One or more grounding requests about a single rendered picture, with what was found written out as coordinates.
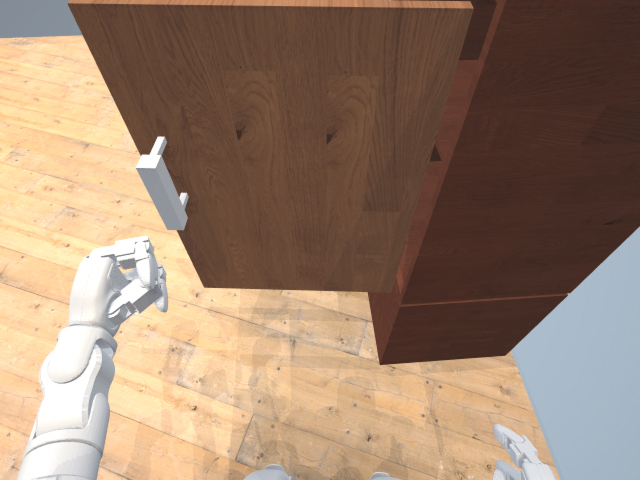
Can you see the left robot forearm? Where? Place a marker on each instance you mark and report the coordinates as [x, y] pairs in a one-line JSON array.
[[68, 437]]

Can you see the cupboard door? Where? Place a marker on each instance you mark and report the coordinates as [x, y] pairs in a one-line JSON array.
[[301, 130]]

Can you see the left robot shin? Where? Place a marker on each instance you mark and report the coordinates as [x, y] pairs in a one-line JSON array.
[[275, 467]]

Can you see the right robot hand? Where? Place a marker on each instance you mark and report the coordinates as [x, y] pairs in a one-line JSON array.
[[523, 454]]

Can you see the left robot hand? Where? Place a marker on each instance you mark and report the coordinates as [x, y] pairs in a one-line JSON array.
[[99, 281]]

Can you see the handle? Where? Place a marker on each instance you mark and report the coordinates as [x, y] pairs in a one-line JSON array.
[[161, 189]]

